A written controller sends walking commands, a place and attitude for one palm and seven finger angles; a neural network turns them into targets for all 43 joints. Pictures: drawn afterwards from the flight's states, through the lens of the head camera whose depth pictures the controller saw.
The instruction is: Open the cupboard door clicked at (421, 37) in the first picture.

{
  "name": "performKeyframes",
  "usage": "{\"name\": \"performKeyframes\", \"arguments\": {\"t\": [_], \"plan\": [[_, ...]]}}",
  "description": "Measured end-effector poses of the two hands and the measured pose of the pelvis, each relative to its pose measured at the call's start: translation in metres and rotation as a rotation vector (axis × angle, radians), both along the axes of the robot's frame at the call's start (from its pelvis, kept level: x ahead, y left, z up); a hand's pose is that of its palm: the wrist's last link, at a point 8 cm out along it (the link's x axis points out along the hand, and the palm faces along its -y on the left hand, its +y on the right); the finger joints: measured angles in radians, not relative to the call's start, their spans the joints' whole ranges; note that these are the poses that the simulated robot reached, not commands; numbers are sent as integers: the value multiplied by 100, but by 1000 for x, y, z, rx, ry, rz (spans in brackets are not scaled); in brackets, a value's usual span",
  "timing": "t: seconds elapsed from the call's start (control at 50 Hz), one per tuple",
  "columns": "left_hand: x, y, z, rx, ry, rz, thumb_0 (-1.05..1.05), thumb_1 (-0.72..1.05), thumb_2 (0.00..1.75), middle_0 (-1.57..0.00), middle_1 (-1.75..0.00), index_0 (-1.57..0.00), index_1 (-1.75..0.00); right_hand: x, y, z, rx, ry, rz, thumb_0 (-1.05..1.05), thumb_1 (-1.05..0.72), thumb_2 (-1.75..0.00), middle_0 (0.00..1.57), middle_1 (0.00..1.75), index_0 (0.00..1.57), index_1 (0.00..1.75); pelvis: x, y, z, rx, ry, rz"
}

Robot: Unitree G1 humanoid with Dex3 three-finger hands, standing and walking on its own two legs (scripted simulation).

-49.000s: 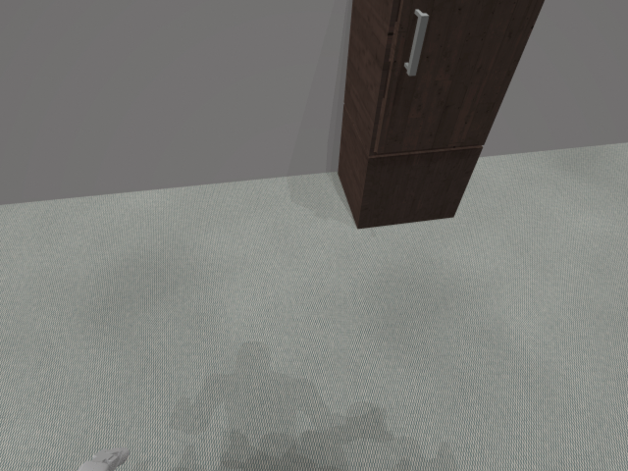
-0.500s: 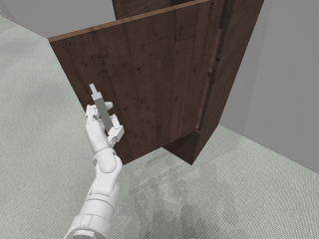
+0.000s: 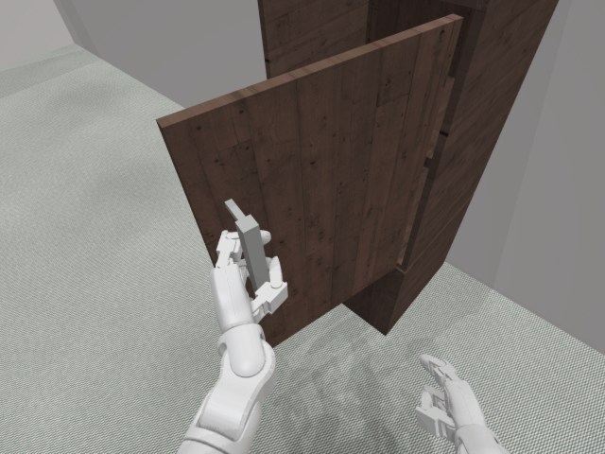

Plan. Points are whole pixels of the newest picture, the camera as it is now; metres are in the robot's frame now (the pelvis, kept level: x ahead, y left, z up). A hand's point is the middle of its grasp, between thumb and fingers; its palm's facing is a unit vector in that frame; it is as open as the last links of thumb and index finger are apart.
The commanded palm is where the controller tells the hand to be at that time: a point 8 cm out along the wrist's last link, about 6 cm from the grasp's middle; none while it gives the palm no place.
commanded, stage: open thumb and fingers to let go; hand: left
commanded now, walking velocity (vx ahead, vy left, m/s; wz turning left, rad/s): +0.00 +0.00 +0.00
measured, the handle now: (249, 253) +0.36 +0.10 +0.08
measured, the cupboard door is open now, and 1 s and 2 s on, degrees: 77 78 79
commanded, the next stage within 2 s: slide the hand sideways off the handle in 0.68 s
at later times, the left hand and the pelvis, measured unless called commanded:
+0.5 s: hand (280, 281) +0.32 +0.06 +0.07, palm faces +0.36 -0.93 -0.05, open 14.0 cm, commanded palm +0.28 +0.09 +0.07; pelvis -0.02 +0.00 +0.00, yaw -1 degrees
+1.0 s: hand (268, 307) +0.28 +0.07 +0.07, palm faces -0.14 -0.99 -0.08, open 16.1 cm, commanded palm +0.26 +0.10 +0.07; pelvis -0.03 +0.03 +0.00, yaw +0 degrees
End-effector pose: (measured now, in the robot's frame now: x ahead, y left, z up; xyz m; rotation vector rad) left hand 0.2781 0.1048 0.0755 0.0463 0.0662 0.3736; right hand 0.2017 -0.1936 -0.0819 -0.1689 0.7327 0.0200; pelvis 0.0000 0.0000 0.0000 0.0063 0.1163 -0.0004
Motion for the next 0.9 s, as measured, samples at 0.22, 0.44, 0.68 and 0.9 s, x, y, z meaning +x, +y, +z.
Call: {"name": "performKeyframes", "arguments": {"t": [0.22,0.44,0.68,0.9], "plan": [[-6,3,3,1,-35,6,1,18,59,-35,-127,-34,-128,-52,-22,-24,-38,146,-52,1,-91,-90,20,30,20,30,-6,-3,0,4,5,7],[1,-5,0,4,-30,-2,0,-36,35,-30,-114,-29,-115,-84,-33,-27,-64,168,-114,2,-91,-90,20,30,20,30,-18,2,-1,5,8,-11],[-1,-4,2,-7,-30,-34,-1,-49,30,-31,-73,-29,-79,-72,-13,-18,-42,106,-85,1,-91,-90,20,30,20,30,-24,10,-1,-1,-4,-16],[-6,11,-2,66,-75,-286,-2,-49,30,-34,-50,-25,-56,-68,0,-16,-49,85,-51,1,-91,-90,20,30,20,30,-28,18,-3,0,-11,-7]]}}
